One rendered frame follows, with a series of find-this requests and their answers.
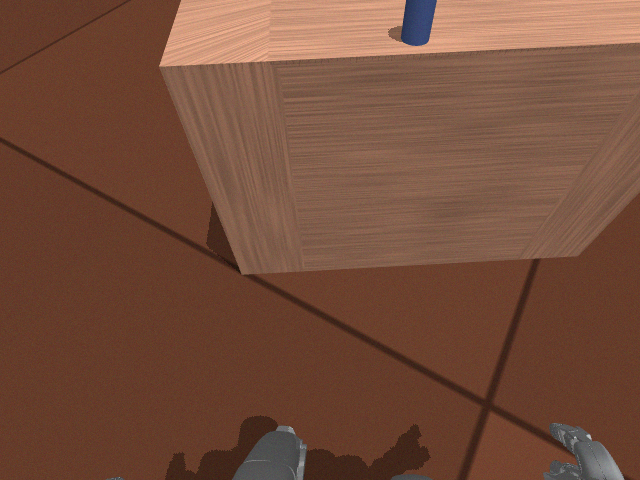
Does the right robot hand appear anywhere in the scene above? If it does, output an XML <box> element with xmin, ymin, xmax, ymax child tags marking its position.
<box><xmin>543</xmin><ymin>423</ymin><xmax>625</xmax><ymax>480</ymax></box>

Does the can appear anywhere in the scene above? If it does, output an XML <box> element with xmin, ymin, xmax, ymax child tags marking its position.
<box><xmin>401</xmin><ymin>0</ymin><xmax>437</xmax><ymax>46</ymax></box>

